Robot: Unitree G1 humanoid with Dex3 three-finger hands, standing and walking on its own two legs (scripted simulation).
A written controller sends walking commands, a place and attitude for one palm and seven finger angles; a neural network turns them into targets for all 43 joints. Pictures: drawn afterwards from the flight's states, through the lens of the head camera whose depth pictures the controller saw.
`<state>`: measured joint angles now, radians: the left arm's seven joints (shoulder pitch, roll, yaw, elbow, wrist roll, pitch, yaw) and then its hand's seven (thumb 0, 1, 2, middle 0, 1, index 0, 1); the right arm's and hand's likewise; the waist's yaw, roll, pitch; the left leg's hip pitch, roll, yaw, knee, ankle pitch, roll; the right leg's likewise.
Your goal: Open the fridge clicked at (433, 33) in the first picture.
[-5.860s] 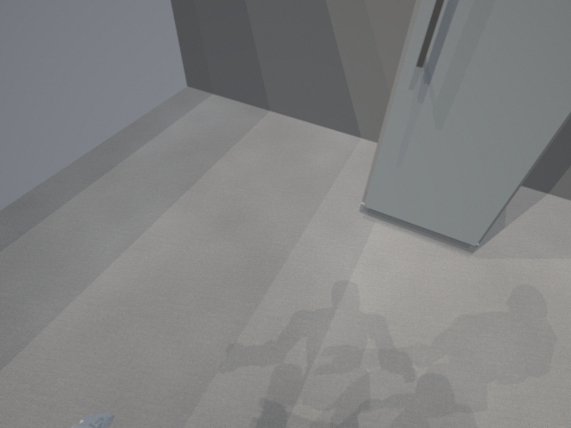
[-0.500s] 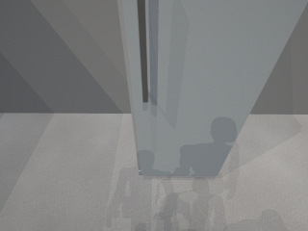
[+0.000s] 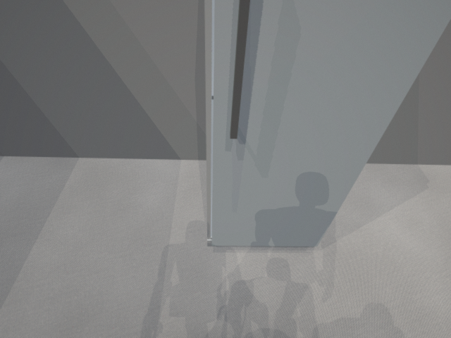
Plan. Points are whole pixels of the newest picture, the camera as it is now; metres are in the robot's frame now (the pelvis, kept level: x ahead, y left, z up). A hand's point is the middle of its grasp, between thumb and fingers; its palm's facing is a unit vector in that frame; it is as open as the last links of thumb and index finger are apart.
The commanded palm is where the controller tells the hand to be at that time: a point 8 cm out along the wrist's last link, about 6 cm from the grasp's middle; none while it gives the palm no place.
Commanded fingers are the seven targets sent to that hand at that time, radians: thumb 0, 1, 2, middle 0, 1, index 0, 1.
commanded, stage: come to a stop and stand still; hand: left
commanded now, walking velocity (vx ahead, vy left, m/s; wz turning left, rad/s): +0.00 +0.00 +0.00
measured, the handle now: (240, 40) +0.62 +0.02 +0.26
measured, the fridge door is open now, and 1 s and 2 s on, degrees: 0 0 0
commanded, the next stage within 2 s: look again from close up in 0.36 s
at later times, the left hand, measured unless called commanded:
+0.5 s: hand out of the picture +0.03 +0.19 -0.17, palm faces -0.01 -0.99 -0.17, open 7.4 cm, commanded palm none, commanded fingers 0.00 0.90 0.90 -0.20 -0.30 -0.20 -0.30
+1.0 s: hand out of the picture -0.01 +0.11 -0.17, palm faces +0.05 -0.99 -0.15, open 7.4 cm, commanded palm none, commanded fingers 0.00 0.90 0.90 -0.20 -0.30 -0.20 -0.30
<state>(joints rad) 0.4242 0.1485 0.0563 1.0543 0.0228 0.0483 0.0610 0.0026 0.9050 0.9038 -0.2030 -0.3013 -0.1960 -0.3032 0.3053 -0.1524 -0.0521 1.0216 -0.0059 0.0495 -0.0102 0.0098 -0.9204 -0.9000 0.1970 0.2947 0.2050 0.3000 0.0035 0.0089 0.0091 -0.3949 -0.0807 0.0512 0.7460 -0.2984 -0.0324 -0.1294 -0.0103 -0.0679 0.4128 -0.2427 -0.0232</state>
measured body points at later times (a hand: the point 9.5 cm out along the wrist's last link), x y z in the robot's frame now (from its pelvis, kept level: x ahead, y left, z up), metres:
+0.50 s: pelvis -0.02 +0.01 +0.01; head +0.00 +0.02 +0.46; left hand +0.03 +0.24 -0.15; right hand -0.05 -0.20 -0.15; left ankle +0.02 +0.11 -0.74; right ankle -0.03 -0.12 -0.71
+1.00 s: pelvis +0.01 -0.04 +0.00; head +0.01 -0.04 +0.45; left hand -0.01 +0.16 -0.16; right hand +0.01 -0.26 -0.16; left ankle +0.02 +0.11 -0.74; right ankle -0.03 -0.12 -0.74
